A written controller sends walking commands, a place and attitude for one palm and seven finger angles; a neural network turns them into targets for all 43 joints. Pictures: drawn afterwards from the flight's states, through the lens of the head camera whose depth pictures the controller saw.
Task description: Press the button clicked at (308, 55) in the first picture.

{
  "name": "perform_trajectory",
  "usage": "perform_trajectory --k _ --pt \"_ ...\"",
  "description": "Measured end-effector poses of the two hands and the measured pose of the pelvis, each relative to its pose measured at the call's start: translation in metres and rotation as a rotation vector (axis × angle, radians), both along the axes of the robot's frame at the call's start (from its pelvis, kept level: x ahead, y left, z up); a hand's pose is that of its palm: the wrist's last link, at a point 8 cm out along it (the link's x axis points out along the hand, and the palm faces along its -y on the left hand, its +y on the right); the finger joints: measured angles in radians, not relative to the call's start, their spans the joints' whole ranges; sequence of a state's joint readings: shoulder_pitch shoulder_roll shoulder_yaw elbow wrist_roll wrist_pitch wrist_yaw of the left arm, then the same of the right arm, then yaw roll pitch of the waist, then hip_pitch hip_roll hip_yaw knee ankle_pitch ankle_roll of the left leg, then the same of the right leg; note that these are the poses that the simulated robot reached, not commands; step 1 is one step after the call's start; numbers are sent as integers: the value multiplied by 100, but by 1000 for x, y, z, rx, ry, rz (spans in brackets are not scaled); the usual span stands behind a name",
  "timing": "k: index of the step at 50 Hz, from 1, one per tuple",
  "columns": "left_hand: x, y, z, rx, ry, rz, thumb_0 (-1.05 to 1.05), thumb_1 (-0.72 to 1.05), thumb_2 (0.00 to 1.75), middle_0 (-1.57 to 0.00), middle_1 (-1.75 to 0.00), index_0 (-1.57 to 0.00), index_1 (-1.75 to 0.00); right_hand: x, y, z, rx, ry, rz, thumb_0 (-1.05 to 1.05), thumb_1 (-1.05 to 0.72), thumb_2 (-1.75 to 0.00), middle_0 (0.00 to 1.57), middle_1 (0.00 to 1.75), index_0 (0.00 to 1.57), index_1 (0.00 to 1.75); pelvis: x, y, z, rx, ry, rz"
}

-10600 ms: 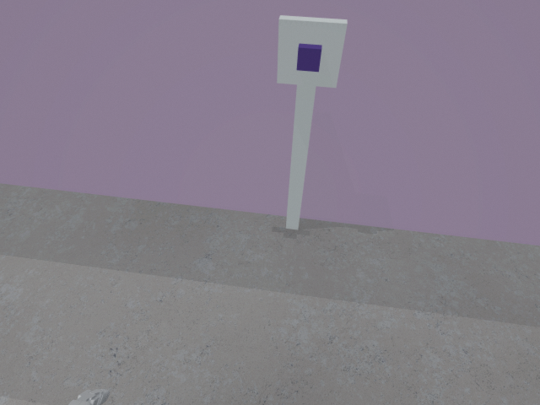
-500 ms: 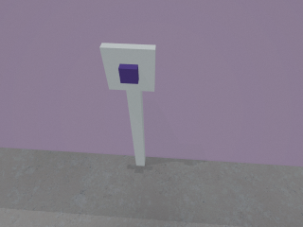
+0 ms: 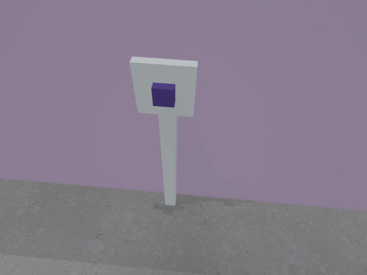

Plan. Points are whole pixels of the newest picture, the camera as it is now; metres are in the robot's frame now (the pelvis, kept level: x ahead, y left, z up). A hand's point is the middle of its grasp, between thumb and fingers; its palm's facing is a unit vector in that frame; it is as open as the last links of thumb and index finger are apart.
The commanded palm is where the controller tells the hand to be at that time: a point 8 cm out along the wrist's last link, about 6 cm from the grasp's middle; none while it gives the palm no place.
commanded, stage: shuffle to correct the standing spot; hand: left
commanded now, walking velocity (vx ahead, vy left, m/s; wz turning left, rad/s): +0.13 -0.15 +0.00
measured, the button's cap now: (164, 94) +0.57 +0.09 +0.07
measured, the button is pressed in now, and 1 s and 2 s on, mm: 0 0 0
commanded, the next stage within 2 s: come to a stop and stand still in 0.54 s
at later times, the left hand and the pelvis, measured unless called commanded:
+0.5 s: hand out of the picture +0.02 +0.11 -0.19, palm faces +0.02 -0.99 -0.13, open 7.4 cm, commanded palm none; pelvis +0.07 -0.04 -0.01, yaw -1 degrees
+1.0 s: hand (162, 262) +0.19 +0.07 -0.17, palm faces -0.02 -0.97 -0.24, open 7.3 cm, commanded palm none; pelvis +0.11 -0.11 -0.01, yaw -1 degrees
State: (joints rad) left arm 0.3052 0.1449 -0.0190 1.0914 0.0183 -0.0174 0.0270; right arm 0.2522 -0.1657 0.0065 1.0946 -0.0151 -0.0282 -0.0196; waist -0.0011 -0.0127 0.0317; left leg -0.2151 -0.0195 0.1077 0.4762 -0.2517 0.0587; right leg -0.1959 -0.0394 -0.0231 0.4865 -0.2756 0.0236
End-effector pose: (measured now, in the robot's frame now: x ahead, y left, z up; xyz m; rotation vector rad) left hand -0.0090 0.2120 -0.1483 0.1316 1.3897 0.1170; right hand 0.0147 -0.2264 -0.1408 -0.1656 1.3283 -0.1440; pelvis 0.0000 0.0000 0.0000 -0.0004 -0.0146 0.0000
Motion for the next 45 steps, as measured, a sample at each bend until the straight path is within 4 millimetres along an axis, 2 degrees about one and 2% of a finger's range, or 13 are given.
perform_trajectory --k 8,13,16,19,23,27,30,37,40,42,45 --pt "2 -7 -3 -6 55 -20 0 91 89 -20 -30 -19 -30 0 -7 -5 5 20 -42 0 -91 -90 20 30 20 30 13 -10 -4 15 18 -27" --pt "17 -18 -1 13 62 -24 0 91 89 -20 -30 -19 -30 -3 -23 -13 14 54 -76 0 -91 -90 20 30 20 30 27 -27 -8 6 26 -35" --pt "26 -26 -1 19 36 0 0 91 89 -20 -30 -19 -30 1 -32 -14 13 89 -68 0 -91 -90 20 30 20 30 37 -37 -9 -5 36 -22" --pt "29 -35 -1 14 34 25 0 91 89 -20 -30 -19 -30 20 -39 -9 5 93 -50 0 -91 -90 20 30 20 30 46 -42 -7 -5 39 -15" --pt "29 -45 -4 -14 80 35 0 91 89 -20 -30 -19 -30 62 -44 -1 -18 27 -35 1 -92 -90 20 30 20 30 60 -43 -5 -6 42 -13" --pt "37 -48 -21 -52 129 20 0 91 89 -20 -30 -19 -30 98 -49 -3 -58 -78 -34 1 -92 -90 20 30 20 30 76 -42 -17 -18 33 -35" --pt "60 -49 -22 -54 128 -15 0 91 89 -20 -30 -19 -30 104 -54 3 -68 -100 -55 0 -92 -90 20 30 20 30 85 -47 -14 -9 26 -54" --pt "145 -53 1 3 -45 -34 1 92 89 -20 -30 -19 -30 89 -72 8 -40 6 -62 0 -92 -90 20 30 20 30 98 -71 1 -20 34 -49" --pt "172 -62 8 42 -107 -55 1 92 89 -20 -30 -19 -30 84 -87 -1 -12 40 -77 0 -91 -90 20 30 20 30 104 -86 -1 -19 31 -42" --pt "186 -69 6 74 -151 -73 1 92 89 -20 -30 -19 -30 83 -100 -13 10 53 -91 0 -91 -90 20 30 20 30 110 -100 -10 9 28 -39" --pt "194 -83 7 95 -169 -85 0 92 89 -20 -30 -19 -30 86 -115 -26 21 67 -112 0 -91 -90 20 30 20 30 112 -109 -16 11 22 -36"
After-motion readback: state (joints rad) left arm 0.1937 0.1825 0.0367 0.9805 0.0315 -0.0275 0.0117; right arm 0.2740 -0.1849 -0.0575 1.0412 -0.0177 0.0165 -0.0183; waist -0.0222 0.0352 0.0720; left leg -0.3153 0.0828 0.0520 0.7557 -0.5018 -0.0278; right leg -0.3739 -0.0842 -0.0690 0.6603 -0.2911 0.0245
